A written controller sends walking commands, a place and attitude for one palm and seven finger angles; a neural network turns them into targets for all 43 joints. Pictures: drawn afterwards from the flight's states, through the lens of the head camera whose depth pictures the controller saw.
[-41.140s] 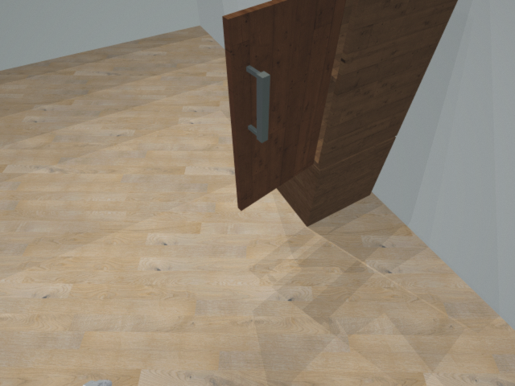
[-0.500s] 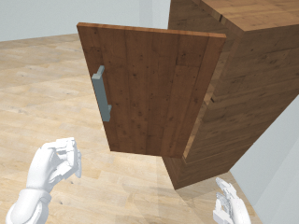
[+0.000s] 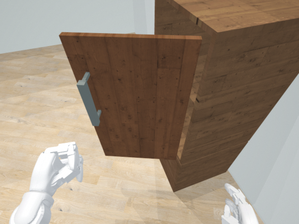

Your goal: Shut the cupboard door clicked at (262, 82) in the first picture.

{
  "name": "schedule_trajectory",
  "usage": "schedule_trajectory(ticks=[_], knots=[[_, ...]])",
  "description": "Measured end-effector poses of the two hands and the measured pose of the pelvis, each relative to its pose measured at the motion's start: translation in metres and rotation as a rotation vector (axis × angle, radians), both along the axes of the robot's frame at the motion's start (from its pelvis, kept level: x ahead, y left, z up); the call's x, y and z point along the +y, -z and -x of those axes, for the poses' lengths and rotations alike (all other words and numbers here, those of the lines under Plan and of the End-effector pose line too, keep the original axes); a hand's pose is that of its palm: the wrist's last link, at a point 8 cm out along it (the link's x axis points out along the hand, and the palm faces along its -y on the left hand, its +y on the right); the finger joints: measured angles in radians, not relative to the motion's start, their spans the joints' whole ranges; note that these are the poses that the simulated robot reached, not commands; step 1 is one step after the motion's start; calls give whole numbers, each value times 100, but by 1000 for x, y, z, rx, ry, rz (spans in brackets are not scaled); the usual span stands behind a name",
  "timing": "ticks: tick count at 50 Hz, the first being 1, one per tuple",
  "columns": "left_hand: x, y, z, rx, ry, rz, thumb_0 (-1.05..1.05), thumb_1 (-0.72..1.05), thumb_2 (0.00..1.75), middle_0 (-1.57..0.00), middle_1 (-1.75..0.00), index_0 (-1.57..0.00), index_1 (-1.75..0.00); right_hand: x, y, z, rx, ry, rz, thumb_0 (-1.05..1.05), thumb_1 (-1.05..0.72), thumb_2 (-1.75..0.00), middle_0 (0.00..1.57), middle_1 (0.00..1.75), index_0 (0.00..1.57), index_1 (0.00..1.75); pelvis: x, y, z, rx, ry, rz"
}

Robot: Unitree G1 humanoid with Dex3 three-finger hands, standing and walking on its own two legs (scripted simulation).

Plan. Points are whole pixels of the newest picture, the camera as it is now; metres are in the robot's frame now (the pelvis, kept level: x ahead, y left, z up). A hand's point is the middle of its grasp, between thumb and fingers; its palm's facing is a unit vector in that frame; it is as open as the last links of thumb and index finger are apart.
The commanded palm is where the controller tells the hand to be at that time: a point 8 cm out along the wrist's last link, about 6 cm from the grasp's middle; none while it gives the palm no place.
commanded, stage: bring the fist close to the handle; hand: left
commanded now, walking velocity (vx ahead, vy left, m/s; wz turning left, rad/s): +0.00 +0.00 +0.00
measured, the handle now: (91, 100) +0.44 +0.21 +0.09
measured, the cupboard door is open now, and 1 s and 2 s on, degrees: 66 66 61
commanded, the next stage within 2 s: push the door shut along its arc in 1.42 s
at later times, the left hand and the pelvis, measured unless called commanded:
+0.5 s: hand (85, 143) +0.29 +0.19 +0.09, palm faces +0.03 -1.00 -0.04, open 3.1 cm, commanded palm +0.27 +0.23 +0.09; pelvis +0.00 -0.02 +0.00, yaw -1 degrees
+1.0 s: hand (96, 128) +0.34 +0.17 +0.09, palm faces -0.01 -1.00 -0.02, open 3.1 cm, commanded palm +0.32 +0.22 +0.09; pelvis +0.01 +0.01 +0.01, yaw -1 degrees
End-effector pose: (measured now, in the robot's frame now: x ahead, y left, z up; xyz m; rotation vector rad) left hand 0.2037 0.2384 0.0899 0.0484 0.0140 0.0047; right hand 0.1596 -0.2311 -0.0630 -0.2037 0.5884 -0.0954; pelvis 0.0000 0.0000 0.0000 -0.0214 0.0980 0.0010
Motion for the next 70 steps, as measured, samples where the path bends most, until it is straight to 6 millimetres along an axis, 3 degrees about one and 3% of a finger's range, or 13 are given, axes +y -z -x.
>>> schedule_trajectory(ticks=[3,7,12,20,25,29,36,44,53,60,70], knots=[[-7,7,3,47,11,-1,1,90,90,-130,-150,-130,-150,-4,-1,0,-10,10,-4,1,-90,-90,21,30,20,30,-4,-1,0,-1,3,-5],[-2,-2,0,-11,-32,-25,2,90,90,-131,-150,-130,-150,-9,0,0,-6,2,3,1,-90,-90,21,30,20,30,-11,0,2,-7,-1,-8],[6,-13,-16,-90,-60,-30,2,90,90,-131,-150,-130,-150,-16,6,2,19,-1,3,1,-90,-90,21,30,20,30,-17,0,4,-4,-7,-8],[-8,5,-47,32,28,4,1,90,90,-130,-150,-130,-150,-28,10,11,55,53,10,1,-90,-90,21,30,20,30,-17,-3,1,9,6,-16],[0,-2,-62,-32,-26,11,2,90,90,-130,-150,-130,-150,-31,9,15,83,69,23,1,-90,-90,21,30,20,30,-16,-4,-4,14,16,-21],[3,-7,-71,-57,-28,5,2,90,90,-130,-150,-130,-150,-29,10,16,96,69,19,1,-90,-90,21,30,20,30,-12,-5,-7,17,15,-17],[-7,6,-83,11,20,29,2,90,90,-130,-150,-130,-150,-19,11,14,114,77,9,1,-90,-90,21,30,20,30,-4,-6,-9,23,19,-15],[-12,-7,-98,-69,1,24,2,90,90,-130,-150,-130,-150,-5,12,11,122,60,-7,1,-90,-90,21,30,20,30,2,-6,-9,20,20,-12],[-16,1,-118,-5,10,31,2,90,90,-130,-150,-130,-150,0,16,22,169,72,-20,1,-90,-90,21,30,20,30,7,-7,-5,19,24,-11],[-21,-6,-123,-54,5,30,2,90,90,-130,-150,-130,-150,-4,19,36,204,93,-20,1,-90,-90,21,30,20,30,7,-7,-4,18,33,-14],[-16,0,-111,-32,-18,19,2,90,90,-130,-150,-130,-150,-14,18,44,220,111,-11,1,-90,-90,21,30,20,30,3,-9,-1,7,34,-14]])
